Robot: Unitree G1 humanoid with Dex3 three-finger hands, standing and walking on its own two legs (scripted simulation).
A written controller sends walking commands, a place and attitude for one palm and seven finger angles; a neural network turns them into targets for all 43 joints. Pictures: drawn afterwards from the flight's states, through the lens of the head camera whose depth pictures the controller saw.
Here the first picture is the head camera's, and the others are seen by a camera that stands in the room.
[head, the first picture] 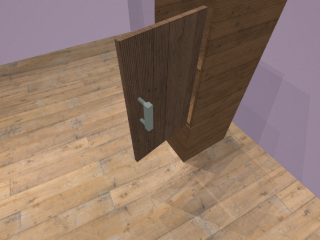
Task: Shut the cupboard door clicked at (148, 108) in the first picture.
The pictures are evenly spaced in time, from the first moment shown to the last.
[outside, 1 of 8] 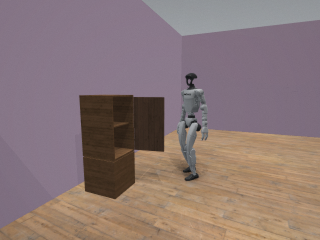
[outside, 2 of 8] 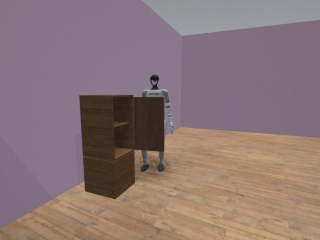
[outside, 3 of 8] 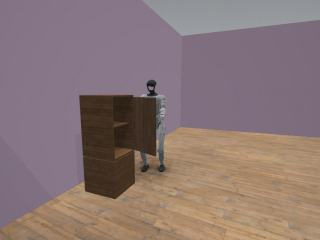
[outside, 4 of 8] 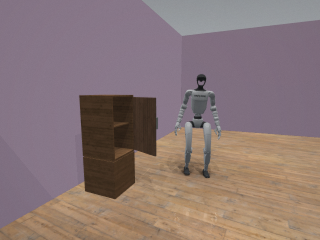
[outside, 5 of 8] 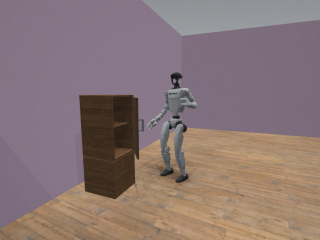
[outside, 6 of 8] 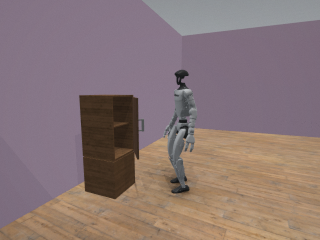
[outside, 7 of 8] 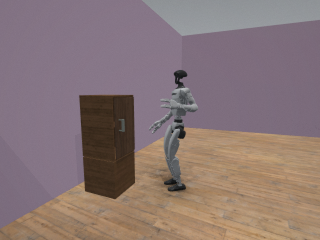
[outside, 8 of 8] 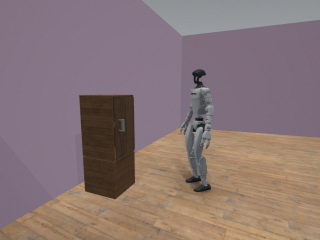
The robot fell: no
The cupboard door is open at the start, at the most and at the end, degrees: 100 100 1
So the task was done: yes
